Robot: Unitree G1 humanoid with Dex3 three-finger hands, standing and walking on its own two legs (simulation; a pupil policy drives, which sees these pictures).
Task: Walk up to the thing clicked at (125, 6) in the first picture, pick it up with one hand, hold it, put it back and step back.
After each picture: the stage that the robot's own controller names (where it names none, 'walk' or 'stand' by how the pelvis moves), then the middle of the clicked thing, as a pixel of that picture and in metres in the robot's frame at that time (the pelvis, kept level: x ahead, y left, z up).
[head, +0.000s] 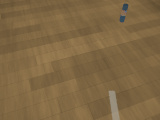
stand; (123, 13) +1.91 -0.56 -0.65
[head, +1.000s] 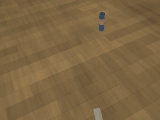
walk; (101, 22) +1.81 -0.11 -0.62
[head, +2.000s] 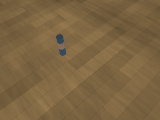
walk; (61, 45) +1.17 +0.30 -0.65
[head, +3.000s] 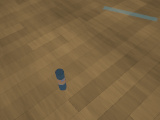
walk; (61, 80) +0.75 +0.24 -0.64
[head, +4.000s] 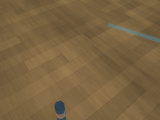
walk; (60, 112) +0.49 +0.18 -0.64
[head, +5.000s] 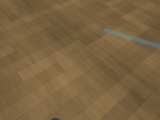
stand; out of the picture +0.38 +0.18 -0.65
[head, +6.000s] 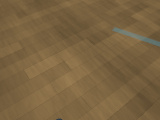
stand; out of the picture +0.36 +0.16 -0.65
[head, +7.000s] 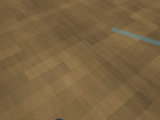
stand; out of the picture +0.37 +0.18 -0.66
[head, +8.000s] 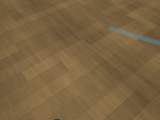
stand; out of the picture +0.37 +0.19 -0.66
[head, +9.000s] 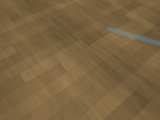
stand; out of the picture +0.35 +0.19 -0.66
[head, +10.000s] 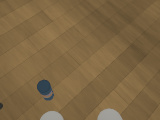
go down; (46, 91) +0.40 +0.18 -0.48
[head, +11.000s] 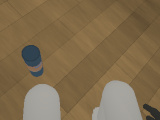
go down; (34, 63) +0.45 +0.19 -0.28
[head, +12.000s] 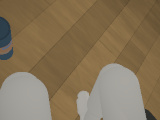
close in; (0, 42) +0.44 +0.22 -0.19
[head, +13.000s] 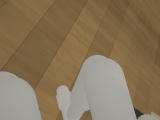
close; out of the picture +0.44 +0.24 -0.16
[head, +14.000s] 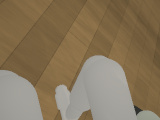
lift; out of the picture +0.43 +0.25 -0.16
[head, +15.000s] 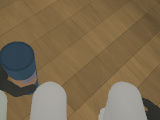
lift; (24, 74) +0.32 +0.20 -0.03
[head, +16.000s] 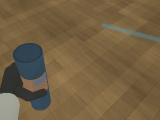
hold; (35, 81) +0.31 +0.16 +0.08
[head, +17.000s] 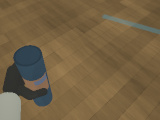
hold; (37, 80) +0.32 +0.16 +0.05
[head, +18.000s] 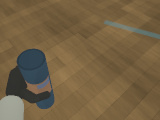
hold; (39, 83) +0.31 +0.16 +0.06
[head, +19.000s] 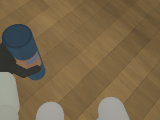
crouch; (29, 58) +0.40 +0.17 -0.03
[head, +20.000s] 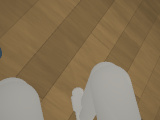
lower; out of the picture +0.45 +0.22 -0.14
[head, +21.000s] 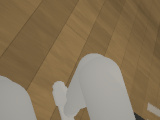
lower; out of the picture +0.45 +0.25 -0.17
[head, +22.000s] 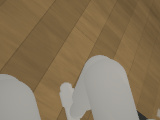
lower; out of the picture +0.43 +0.25 -0.17
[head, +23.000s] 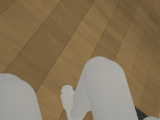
lower; out of the picture +0.43 +0.23 -0.16
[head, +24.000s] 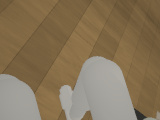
rest; out of the picture +0.44 +0.24 -0.15
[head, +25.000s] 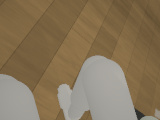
open; out of the picture +0.44 +0.23 -0.17
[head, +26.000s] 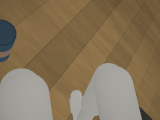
stand; (0, 45) +0.42 +0.21 -0.19
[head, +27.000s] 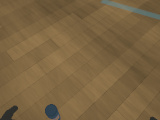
stand; (53, 115) +0.36 +0.17 -0.54
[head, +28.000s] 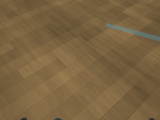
stand; out of the picture +0.37 +0.16 -0.60
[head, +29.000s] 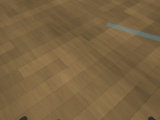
stand; out of the picture +0.35 +0.15 -0.60
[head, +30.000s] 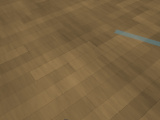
stand; out of the picture +0.38 +0.14 -0.65
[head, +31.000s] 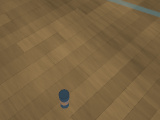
walk; (64, 99) +0.45 +0.10 -0.64
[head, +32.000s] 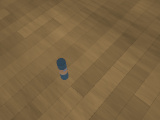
walk; (62, 69) +0.70 +0.19 -0.62
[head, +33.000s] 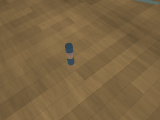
stand; (70, 54) +1.00 +0.19 -0.63
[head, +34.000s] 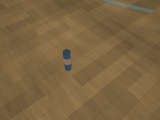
stand; (67, 60) +0.98 +0.19 -0.65
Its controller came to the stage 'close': yes
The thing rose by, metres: 0.69
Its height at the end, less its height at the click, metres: +0.00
